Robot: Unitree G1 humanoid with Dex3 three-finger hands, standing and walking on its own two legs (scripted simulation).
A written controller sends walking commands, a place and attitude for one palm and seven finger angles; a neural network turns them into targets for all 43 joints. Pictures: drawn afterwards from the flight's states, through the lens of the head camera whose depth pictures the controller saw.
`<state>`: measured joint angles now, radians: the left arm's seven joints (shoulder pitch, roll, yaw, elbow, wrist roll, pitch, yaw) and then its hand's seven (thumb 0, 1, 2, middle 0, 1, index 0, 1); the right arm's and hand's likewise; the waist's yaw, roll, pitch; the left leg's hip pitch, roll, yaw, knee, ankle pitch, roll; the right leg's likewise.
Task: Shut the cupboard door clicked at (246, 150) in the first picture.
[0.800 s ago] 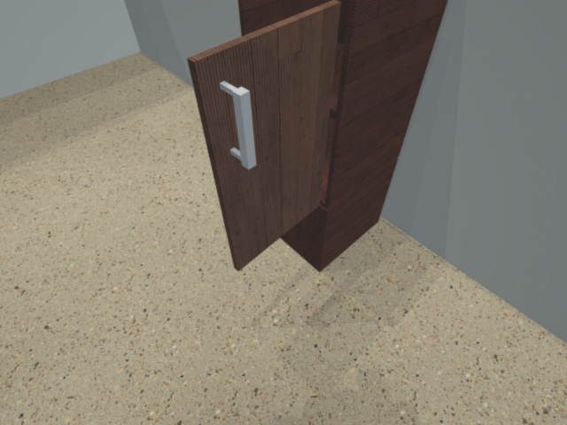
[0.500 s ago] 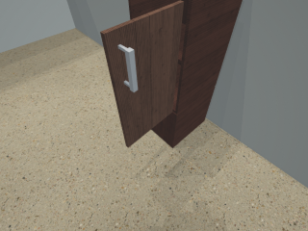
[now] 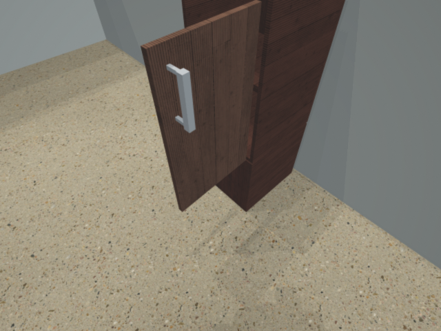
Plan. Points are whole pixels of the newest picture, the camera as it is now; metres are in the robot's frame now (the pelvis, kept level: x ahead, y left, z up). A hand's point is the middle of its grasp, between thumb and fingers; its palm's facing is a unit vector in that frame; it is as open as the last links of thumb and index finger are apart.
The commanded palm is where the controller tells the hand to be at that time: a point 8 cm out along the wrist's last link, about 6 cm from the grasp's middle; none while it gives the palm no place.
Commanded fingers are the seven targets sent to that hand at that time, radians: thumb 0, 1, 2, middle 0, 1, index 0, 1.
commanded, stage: look at it before walking up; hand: left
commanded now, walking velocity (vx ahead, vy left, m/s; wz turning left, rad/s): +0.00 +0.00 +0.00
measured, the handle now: (181, 99) +0.56 +0.12 +0.12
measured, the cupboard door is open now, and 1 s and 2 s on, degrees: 93 93 93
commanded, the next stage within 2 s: walk to a spot facing it in 0.04 s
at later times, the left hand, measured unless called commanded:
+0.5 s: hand out of the picture +0.02 +0.20 -0.19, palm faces -0.08 -0.97 -0.22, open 7.4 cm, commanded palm none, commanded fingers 0.00 0.90 0.90 -0.20 -0.30 -0.20 -0.30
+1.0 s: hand out of the picture +0.09 +0.15 -0.17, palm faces -0.36 -0.90 -0.26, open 7.4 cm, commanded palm none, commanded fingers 0.00 0.90 0.90 -0.20 -0.30 -0.20 -0.30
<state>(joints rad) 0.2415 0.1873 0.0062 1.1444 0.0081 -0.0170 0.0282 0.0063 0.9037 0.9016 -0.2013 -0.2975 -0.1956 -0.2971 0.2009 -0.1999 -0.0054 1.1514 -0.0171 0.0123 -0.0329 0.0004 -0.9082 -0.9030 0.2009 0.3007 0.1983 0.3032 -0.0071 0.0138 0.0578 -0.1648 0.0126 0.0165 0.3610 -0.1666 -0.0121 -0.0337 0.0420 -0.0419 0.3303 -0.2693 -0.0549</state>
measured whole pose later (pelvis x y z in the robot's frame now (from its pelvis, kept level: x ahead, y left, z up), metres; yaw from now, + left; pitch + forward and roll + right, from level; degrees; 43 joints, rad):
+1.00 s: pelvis -0.03 -0.02 -0.01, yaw -25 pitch +1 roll +1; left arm 0.23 0.20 0.07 0.95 0.03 0.03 0.01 0.01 0.90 0.90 -0.20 -0.30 -0.20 -0.30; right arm 0.07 -0.21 -0.07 0.91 -0.01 0.06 -0.03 0.00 -0.91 -0.90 0.20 0.30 0.20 0.30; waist 0.03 -0.01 0.11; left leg -0.43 0.02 0.01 0.93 -0.44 -0.07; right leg -0.27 0.07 0.13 0.51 -0.25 -0.04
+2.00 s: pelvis +0.09 -0.10 -0.01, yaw -61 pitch +1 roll -2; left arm 0.25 0.23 0.09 0.99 0.04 0.02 -0.05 0.01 0.91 0.90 -0.20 -0.30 -0.19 -0.30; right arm 0.26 -0.17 -0.03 0.90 -0.04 -0.07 -0.01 0.00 -0.91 -0.90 0.20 0.30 0.20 0.30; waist 0.01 -0.04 0.05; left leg -0.22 0.07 0.15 0.50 -0.30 0.02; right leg -0.50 -0.01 0.00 1.20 -0.35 -0.01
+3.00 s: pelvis +0.21 -0.58 -0.03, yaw -78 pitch +1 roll +0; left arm 0.52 0.09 0.01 1.20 0.01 -0.05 0.02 0.01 0.90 0.90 -0.20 -0.30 -0.20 -0.30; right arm 0.09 -0.15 -0.02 0.98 -0.02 -0.05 0.00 0.00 -0.91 -0.90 0.20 0.30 0.20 0.30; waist 0.04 -0.01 0.05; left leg -0.38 -0.02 0.17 0.64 -0.28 0.12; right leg -0.16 0.07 -0.02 1.09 -0.47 -0.04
